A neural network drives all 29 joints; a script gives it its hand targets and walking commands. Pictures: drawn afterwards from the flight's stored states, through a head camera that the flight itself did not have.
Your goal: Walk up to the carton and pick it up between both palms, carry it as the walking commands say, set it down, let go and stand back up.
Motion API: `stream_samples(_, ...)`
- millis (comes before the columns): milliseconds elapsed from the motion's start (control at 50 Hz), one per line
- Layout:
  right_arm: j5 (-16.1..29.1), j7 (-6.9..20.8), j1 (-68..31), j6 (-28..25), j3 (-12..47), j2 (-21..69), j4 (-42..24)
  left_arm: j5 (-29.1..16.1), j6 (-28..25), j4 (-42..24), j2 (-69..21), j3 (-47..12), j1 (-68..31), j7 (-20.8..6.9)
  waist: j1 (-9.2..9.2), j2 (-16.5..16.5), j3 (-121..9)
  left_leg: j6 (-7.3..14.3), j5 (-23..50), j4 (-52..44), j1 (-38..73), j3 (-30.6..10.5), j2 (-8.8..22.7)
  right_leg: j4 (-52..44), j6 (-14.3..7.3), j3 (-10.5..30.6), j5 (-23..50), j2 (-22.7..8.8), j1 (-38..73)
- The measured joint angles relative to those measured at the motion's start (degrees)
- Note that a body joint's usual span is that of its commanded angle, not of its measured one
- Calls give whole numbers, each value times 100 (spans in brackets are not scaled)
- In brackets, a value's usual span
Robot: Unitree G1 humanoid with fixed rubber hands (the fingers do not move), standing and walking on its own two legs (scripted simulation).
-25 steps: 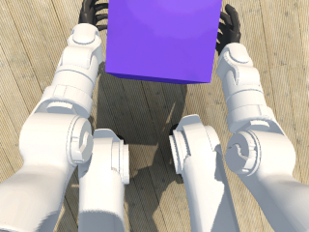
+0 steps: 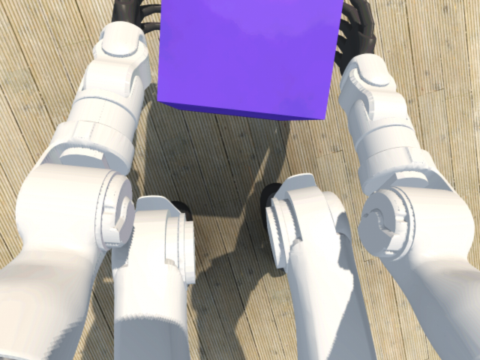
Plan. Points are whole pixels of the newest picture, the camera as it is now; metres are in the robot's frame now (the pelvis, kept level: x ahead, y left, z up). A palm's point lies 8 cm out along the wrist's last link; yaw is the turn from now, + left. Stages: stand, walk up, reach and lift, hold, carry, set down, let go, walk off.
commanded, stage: set down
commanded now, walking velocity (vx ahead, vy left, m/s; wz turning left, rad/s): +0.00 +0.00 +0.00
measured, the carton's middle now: (241, 49) +0.52 -0.06 -0.26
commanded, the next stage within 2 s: let go in 1.78 s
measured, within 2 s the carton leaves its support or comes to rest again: neither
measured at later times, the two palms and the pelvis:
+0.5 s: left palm (114, 25) +0.54 +0.11 -0.19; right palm (379, 57) +0.47 -0.25 -0.18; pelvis +0.01 +0.00 +0.00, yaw -1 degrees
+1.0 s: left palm out of the picture +0.56 +0.12 -0.03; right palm out of the picture +0.49 -0.25 -0.02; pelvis +0.01 +0.00 +0.09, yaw -2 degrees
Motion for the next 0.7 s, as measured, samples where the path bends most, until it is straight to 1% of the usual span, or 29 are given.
stream_samples(80, 318, -137, -103, -210, 277, -134, 252, -217, -95, -61, 100, -226, 42, 47, 7, -37, 27, 8, 4, -76, -1, -8, 35, -87, -21, -21, 23, -11, -10)
stream_samples(160, 685, -220, -40, -364, 470, -251, 315, -362, -160, -112, 209, -374, 168, 91, 25, -60, -83, 18, -33, -109, -69, -19, 82, -134, -64, -61, 16, -35, -93)
stream_samples(300, 1057, -187, 172, -493, 728, -471, 314, -646, -208, -213, 414, -535, 397, 37, 24, -58, -293, 50, -117, -42, -212, 28, 157, -65, -157, -115, -26, -133, -274)
stream_samples(420, 1250, -150, 329, -456, 845, -617, 176, -710, -207, -374, 437, -538, 447, 1, 60, -66, -269, 62, -138, 58, -234, 43, 206, 22, -210, -158, -11, -179, -315)
stream_samples(480, 1300, -169, 382, -385, 837, -612, -53, -698, -147, -589, 446, -501, 502, 8, 70, -61, -212, 69, -129, 60, -201, 41, 229, 11, -224, -175, 11, -182, -286)
stream_samples(520, 1360, -181, 375, -334, 858, -600, -357, -690, -101, -870, 477, -459, 528, 36, 82, -67, -15, 81, -131, 38, -59, 40, 264, -34, -164, -177, 60, -163, -156)
stream_samples(560, 1362, -199, 293, -274, 878, -610, -684, -709, -36, -1181, 526, -429, 499, 64, 82, -62, 369, 101, 43, -29, 234, 43, 292, -83, -193, -187, 67, -149, 119)
stream_samples(600, 1394, -243, 185, -174, 938, -658, -1001, -727, 78, -1409, 619, -452, 384, 103, 64, -71, 850, 122, -75, -53, 597, 56, 309, -139, -206, -177, 63, -142, 481)
stream_samples(620, 1423, -270, 129, -96, 976, -707, -1172, -730, 177, -1518, 683, -475, 290, 129, 67, -63, 1100, 130, -129, -89, 789, 57, 314, -187, -206, -175, 62, -142, 674)
stream_samples(640, 1441, -300, 113, -7, 1003, -745, -1327, -743, 262, -1660, 724, -467, 256, 165, 70, -48, 1248, 137, -152, -138, 921, 62, 321, -248, -135, -163, 108, -142, 804)
stream_samples(700, 1536, -406, 343, 338, 1046, -773, -1848, -824, 530, -2191, 716, -411, 475, 276, 89, -12, 1214, 147, -161, -333, 1149, 111, 361, -414, -189, -116, 97, -112, 990)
